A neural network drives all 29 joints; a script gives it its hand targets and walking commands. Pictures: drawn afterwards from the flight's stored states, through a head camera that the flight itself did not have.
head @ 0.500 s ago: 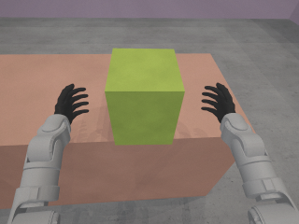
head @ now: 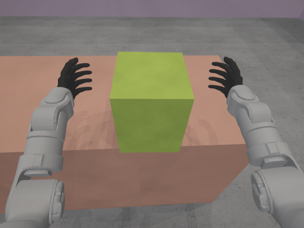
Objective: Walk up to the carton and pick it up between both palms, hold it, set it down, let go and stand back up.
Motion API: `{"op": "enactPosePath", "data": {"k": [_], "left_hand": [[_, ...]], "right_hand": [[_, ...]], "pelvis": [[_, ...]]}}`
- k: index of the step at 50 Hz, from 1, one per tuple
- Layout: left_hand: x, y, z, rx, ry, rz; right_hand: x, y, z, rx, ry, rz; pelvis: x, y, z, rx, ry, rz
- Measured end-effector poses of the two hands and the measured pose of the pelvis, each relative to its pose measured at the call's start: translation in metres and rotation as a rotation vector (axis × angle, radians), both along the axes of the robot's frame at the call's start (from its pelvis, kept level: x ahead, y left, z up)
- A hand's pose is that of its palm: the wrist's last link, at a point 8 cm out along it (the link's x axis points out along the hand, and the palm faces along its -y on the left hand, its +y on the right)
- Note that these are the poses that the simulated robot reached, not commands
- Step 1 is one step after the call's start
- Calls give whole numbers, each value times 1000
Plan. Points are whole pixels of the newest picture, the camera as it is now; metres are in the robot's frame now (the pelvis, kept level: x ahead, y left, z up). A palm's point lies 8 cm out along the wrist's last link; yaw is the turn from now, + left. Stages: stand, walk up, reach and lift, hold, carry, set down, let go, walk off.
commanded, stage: reach and lift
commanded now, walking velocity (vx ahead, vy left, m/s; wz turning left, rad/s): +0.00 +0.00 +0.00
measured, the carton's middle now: (150, 104) +0.47 +0.04 +0.05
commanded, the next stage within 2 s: none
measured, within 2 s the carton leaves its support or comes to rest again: neither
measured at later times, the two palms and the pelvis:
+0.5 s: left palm (66, 75) +0.42 +0.25 +0.19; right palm (226, 70) +0.45 -0.16 +0.20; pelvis -0.01 -0.01 +0.00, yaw +1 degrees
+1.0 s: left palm (80, 99) +0.43 +0.24 +0.10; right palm (214, 98) +0.44 -0.15 +0.11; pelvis -0.02 +0.00 -0.01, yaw +1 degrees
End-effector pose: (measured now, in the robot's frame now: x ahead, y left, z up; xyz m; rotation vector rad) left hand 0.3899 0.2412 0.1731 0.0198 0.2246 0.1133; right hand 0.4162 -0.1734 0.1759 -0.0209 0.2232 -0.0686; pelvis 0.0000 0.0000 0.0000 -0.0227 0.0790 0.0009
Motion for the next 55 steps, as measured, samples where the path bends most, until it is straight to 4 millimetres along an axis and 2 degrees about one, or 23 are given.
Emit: {"op": "enactPosePath", "data": {"k": [14, 19, 24, 28, 38, 45, 55], "left_hand": [[22, -1, 24, -12, 5, 12], [28, 2, 27, -25, 8, 31], [32, 6, 22, -35, 9, 53], [33, 10, 7, -36, 19, 61], [29, 9, -41, -18, 28, 59], [33, 1, -59, -8, 20, 54], [36, -8, -78, 1, 2, 48]], "right_hand": [[20, 1, 23, -2, 15, 15], [27, 8, 30, -11, 23, 24], [31, 16, 30, -20, 41, 30], [31, 22, 19, -26, 62, 33], [25, 28, -31, -25, 96, 28], [25, 25, -53, -20, 89, 22], [28, 24, -72, -20, 51, 32]], "pelvis": [[-3, -3, 0, 1, 43, 2], [-8, -5, -1, 2, 66, 9], [-11, -8, -2, 1, 89, 18], [-12, -10, -2, -1, 102, 26], [-14, -9, -4, -6, 156, 37], [-16, -7, -7, -9, 204, 27], [-18, -3, -9, -7, 255, 6]]}}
